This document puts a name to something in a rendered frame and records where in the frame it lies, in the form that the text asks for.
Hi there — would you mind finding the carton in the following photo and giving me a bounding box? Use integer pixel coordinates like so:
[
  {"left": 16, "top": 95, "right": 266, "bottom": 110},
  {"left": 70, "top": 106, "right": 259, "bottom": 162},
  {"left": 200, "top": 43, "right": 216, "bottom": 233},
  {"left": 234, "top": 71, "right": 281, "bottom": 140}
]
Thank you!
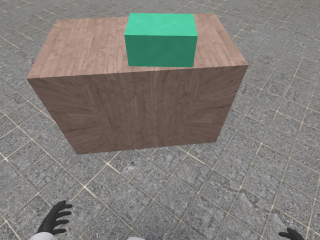
[{"left": 124, "top": 13, "right": 198, "bottom": 68}]

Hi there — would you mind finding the right robot hand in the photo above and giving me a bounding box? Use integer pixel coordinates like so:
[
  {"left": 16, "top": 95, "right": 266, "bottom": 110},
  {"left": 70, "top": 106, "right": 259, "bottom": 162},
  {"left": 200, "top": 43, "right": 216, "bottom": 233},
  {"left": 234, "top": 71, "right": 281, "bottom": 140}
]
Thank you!
[{"left": 278, "top": 227, "right": 304, "bottom": 240}]

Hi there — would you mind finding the pedestal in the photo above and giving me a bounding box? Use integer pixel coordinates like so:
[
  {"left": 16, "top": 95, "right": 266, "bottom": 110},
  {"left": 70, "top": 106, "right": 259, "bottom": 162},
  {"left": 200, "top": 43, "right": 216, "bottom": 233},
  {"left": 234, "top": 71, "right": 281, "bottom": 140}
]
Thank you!
[{"left": 26, "top": 13, "right": 249, "bottom": 155}]

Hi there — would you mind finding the left robot hand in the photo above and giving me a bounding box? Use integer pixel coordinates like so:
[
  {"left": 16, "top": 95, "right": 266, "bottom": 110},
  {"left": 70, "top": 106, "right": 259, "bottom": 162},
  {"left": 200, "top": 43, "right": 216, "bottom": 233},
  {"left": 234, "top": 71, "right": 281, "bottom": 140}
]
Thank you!
[{"left": 36, "top": 200, "right": 73, "bottom": 235}]

